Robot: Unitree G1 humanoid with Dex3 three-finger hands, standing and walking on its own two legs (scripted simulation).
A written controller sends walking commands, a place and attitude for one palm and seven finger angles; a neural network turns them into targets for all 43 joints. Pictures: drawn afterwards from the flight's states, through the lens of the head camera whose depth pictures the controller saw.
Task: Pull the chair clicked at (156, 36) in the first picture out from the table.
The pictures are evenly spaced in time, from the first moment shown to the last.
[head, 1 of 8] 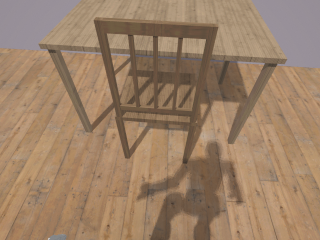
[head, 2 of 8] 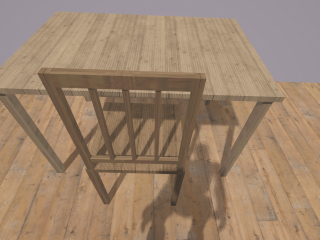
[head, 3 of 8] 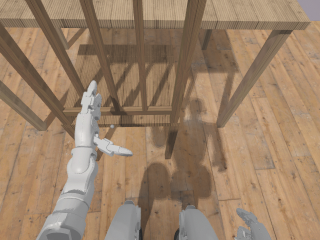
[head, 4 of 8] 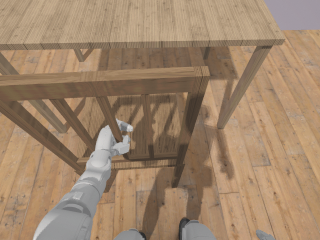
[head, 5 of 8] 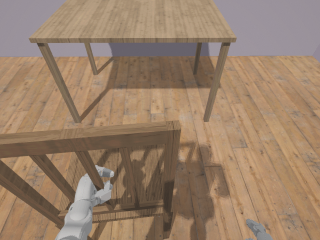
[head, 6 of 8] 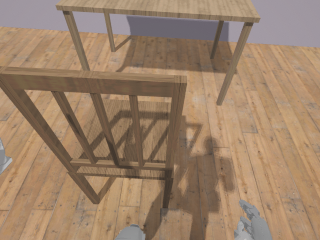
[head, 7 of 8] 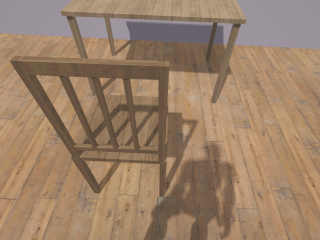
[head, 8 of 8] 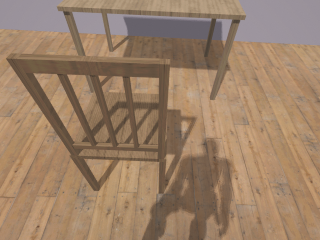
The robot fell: no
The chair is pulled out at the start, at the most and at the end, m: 0.00 0.70 0.70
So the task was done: yes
